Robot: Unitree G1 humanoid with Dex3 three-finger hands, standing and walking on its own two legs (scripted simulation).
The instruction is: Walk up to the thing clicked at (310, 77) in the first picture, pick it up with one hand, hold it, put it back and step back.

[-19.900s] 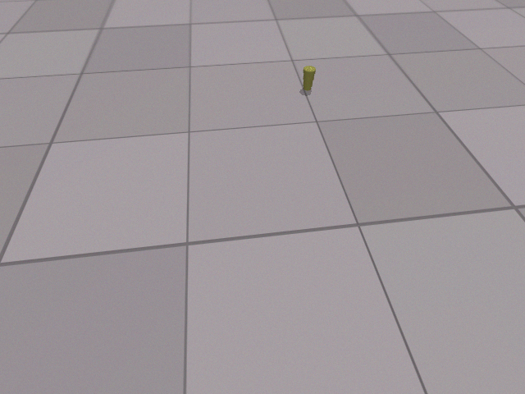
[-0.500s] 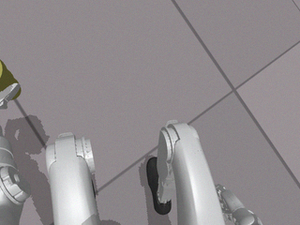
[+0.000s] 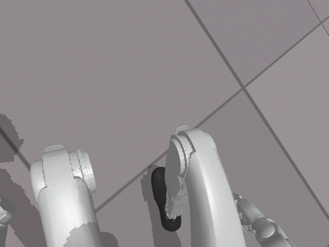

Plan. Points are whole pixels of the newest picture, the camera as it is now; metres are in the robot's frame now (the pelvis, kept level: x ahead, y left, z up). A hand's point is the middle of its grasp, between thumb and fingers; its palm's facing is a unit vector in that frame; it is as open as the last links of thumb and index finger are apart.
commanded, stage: lower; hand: left
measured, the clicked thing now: out of the picture +0.44 +0.35 -0.12
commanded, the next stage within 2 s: loosen in 1.36 s
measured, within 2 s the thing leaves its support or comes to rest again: neither
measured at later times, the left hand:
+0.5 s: hand out of the picture +0.45 +0.36 -0.15, palm faces +0.57 -0.82 -0.04, open 10.6 cm
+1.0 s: hand out of the picture +0.45 +0.36 -0.18, palm faces +0.56 -0.83 -0.03, open 10.6 cm
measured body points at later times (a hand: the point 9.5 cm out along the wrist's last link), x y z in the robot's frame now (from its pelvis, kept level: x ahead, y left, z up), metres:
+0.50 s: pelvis +0.00 +0.01 -0.01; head +0.25 +0.15 +0.33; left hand +0.41 +0.40 -0.15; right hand +0.12 -0.27 -0.07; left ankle +0.08 +0.14 -0.27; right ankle +0.12 -0.13 -0.27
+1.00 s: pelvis -0.01 +0.01 -0.01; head +0.25 +0.17 +0.31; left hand +0.41 +0.40 -0.17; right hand +0.13 -0.26 -0.06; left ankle +0.08 +0.14 -0.27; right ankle +0.12 -0.12 -0.27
